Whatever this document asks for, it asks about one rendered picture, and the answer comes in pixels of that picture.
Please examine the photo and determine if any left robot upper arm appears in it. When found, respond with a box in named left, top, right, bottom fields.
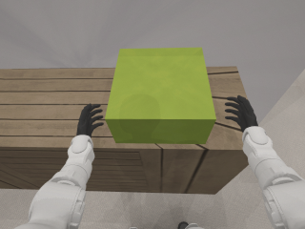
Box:
left=14, top=181, right=87, bottom=229

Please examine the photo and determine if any pedestal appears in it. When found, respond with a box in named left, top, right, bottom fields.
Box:
left=0, top=66, right=249, bottom=195

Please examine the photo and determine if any carton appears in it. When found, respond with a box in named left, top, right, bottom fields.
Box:
left=105, top=47, right=216, bottom=144

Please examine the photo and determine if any left robot forearm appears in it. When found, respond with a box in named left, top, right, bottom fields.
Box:
left=29, top=135, right=95, bottom=221

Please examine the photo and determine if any robot right hand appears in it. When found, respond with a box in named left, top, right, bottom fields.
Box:
left=225, top=95, right=258, bottom=133

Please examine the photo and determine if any right robot upper arm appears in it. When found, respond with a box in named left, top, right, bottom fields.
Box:
left=262, top=180, right=305, bottom=229

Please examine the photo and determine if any right robot forearm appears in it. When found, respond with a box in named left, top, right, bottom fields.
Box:
left=242, top=126, right=305, bottom=191

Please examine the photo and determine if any robot left hand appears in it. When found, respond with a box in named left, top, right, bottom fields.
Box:
left=76, top=103, right=104, bottom=137

